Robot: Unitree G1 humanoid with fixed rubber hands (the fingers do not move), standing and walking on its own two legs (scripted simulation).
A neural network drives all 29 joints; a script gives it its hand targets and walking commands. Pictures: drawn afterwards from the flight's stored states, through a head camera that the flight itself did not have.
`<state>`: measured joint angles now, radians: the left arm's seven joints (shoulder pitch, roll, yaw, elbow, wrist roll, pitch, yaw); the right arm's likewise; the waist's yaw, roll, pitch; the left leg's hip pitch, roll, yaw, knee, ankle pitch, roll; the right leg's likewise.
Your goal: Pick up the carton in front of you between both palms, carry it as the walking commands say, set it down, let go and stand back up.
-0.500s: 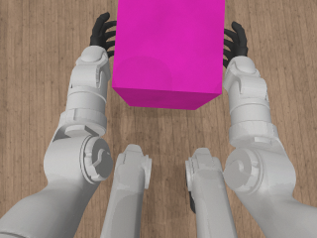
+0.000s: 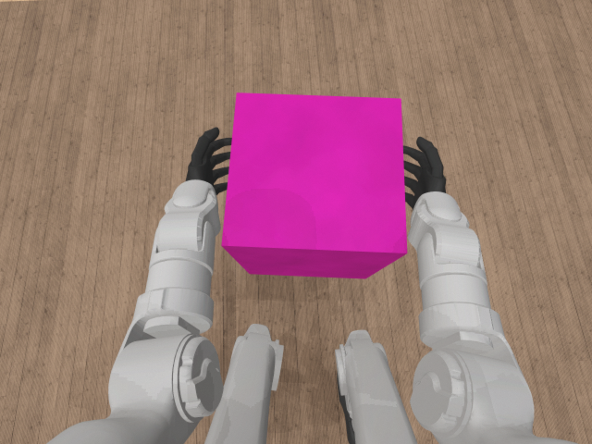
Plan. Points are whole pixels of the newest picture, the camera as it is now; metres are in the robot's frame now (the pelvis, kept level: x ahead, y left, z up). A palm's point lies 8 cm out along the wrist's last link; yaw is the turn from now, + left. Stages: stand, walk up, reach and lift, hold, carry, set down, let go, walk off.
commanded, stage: reach and lift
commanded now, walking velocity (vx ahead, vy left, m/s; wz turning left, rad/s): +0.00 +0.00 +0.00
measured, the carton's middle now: (311, 201) +0.47 +0.01 -0.12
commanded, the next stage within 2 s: hold in 1.86 s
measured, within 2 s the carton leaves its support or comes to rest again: neither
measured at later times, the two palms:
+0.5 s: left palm (160, 169) +0.40 +0.15 +0.11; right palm (503, 183) +0.40 -0.14 +0.11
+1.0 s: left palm (81, 143) +0.36 +0.15 +0.23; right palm out of the picture +0.36 -0.15 +0.23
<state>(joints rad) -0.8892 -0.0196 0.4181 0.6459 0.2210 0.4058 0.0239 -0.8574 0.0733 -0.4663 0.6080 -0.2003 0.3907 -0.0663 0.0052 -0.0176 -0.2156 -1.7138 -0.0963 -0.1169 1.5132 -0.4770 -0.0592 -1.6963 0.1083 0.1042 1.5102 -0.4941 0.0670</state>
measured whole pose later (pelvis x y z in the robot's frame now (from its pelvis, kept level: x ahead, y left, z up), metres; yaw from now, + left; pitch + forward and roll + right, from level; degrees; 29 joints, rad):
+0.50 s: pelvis +0.05 +0.00 +0.14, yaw +0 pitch +22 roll +0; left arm -0.49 -0.11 0.36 0.57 0.23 0.36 0.02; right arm -0.47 0.14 -0.37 0.55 -0.21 0.35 -0.05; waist 0.00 -0.01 -0.19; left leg -0.95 -0.07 -0.13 0.95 -0.37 -0.04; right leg -0.94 0.08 0.14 0.96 -0.39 0.03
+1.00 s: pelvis +0.07 +0.00 +0.20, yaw +1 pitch -2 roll +0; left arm -0.28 -0.16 0.28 0.41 0.29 0.60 0.00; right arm -0.29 0.16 -0.28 0.41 -0.28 0.60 -0.01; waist 0.00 0.00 -0.06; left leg -0.20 -0.04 -0.14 0.45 -0.22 -0.02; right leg -0.19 0.04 0.15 0.46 -0.23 0.02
